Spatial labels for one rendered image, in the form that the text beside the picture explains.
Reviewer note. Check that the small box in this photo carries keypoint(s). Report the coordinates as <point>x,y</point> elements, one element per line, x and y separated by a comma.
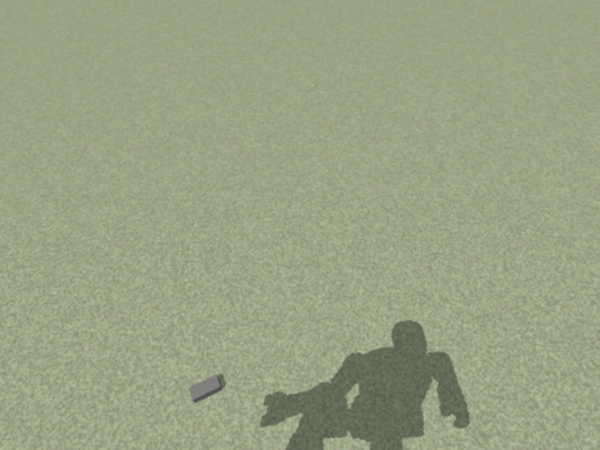
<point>205,388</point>

